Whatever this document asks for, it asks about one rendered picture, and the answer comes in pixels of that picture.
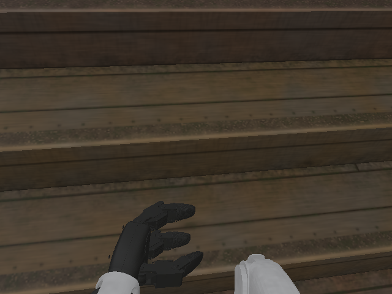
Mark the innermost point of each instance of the left robot forearm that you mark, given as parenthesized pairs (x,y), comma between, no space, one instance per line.
(117,283)

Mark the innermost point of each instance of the left robot hand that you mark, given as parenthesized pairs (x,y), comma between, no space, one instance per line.
(137,244)

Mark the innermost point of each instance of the robot right thigh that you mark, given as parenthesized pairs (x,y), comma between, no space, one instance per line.
(262,276)

